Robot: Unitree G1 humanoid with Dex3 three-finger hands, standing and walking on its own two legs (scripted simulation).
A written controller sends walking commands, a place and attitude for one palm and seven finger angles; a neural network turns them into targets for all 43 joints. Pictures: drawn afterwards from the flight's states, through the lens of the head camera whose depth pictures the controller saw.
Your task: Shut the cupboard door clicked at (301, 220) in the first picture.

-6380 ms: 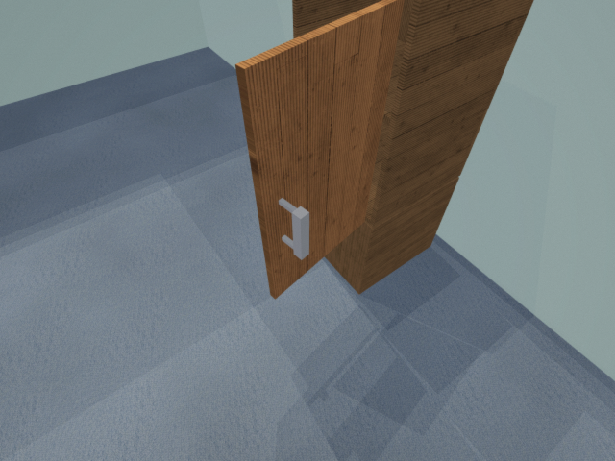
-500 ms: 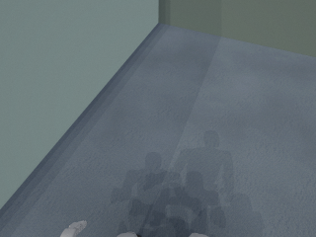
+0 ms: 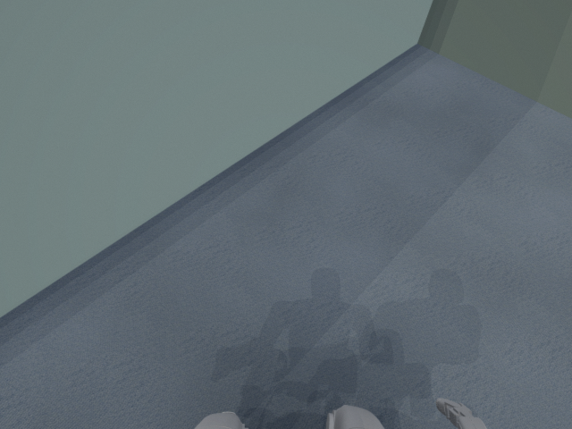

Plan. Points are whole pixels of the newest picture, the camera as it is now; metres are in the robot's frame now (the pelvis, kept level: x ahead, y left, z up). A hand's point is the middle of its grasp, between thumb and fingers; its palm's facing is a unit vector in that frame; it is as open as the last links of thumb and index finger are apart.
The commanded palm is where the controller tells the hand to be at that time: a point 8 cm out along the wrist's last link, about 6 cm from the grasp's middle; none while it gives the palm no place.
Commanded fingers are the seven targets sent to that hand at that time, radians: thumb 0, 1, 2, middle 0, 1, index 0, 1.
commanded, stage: walk to a spot facing it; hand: left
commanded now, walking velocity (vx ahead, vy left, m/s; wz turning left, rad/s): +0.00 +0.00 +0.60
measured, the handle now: out of the picture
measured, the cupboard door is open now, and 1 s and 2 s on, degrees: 100 100 100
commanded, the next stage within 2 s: none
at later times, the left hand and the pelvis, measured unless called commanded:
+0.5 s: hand out of the picture +0.01 +0.16 -0.17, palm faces +0.34 -0.92 -0.20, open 7.4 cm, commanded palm none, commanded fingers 0.00 0.90 0.90 -0.20 -0.30 -0.20 -0.30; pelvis +0.02 -0.04 +0.00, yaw +20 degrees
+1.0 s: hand out of the picture +0.01 +0.13 -0.14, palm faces +0.55 -0.79 -0.28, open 7.4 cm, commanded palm none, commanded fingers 0.00 0.90 0.90 -0.20 -0.30 -0.20 -0.30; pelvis +0.04 -0.09 +0.01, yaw +37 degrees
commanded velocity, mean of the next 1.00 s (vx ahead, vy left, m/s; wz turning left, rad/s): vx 0.00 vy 0.00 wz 0.60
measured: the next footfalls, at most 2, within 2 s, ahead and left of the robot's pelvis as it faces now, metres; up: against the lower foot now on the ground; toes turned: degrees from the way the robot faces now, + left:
right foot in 0.16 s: +0.07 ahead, -0.16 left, +0.00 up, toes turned +3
left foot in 0.48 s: +0.02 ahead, +0.07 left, +0.00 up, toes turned +25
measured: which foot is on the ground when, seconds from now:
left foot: down 0.00-0.16, up 0.18-0.46, down 0.48-0.84, up 0.86-1.00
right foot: up 0.00-0.14, down 0.16-0.48, up 0.50-0.84, down 0.86-1.00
